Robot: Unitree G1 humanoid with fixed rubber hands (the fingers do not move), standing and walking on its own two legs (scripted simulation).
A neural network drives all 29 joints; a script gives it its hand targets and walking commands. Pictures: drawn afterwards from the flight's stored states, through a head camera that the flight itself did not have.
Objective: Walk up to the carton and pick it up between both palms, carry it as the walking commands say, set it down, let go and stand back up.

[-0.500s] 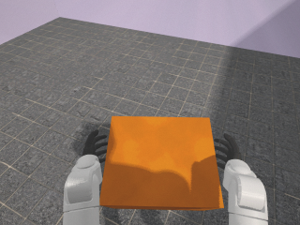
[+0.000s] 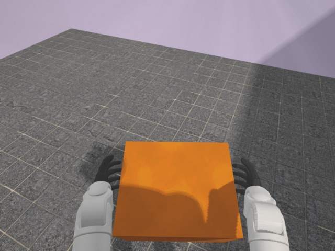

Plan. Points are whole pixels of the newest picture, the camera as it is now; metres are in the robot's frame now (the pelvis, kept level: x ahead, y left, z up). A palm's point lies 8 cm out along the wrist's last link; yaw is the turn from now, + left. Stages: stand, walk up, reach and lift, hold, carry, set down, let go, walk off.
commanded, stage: hold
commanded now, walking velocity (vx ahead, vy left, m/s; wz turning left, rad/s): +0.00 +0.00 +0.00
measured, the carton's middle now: (175, 193) +0.29 +0.02 -0.06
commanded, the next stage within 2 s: set down in 0.18 s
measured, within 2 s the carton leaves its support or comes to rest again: neither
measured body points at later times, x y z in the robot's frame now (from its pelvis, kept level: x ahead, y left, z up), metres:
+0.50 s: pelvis -0.01 +0.01 -0.01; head -0.03 +0.02 +0.44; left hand +0.28 +0.20 +0.00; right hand +0.29 -0.17 +0.00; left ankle +0.02 +0.14 -0.75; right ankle -0.01 -0.12 -0.75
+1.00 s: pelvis -0.03 +0.00 -0.03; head +0.09 +0.01 +0.40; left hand +0.30 +0.21 -0.08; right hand +0.32 -0.16 -0.09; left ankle +0.02 +0.14 -0.75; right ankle -0.01 -0.12 -0.75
